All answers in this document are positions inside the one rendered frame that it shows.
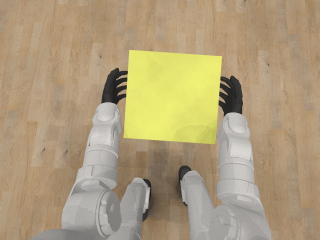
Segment robot left upper arm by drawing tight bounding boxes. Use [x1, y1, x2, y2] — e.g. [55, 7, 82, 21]
[29, 189, 122, 240]

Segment left robot thigh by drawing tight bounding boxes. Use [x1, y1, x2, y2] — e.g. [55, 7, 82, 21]
[107, 182, 150, 240]

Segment robot left forearm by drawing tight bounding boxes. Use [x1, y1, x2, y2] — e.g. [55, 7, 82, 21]
[61, 102, 123, 228]

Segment right robot shin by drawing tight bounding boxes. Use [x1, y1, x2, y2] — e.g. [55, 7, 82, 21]
[183, 170, 205, 183]

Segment robot right upper arm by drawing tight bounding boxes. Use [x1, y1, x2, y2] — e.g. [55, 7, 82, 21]
[208, 203, 271, 240]

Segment robot right forearm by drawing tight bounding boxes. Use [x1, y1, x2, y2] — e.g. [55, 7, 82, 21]
[216, 112, 272, 240]

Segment robot left hand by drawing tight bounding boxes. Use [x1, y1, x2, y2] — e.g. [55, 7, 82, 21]
[101, 68, 128, 105]

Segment robot right hand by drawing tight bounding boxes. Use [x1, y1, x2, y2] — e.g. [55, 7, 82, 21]
[218, 75, 243, 117]

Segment carton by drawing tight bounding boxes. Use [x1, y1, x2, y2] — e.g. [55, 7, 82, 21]
[123, 50, 222, 145]

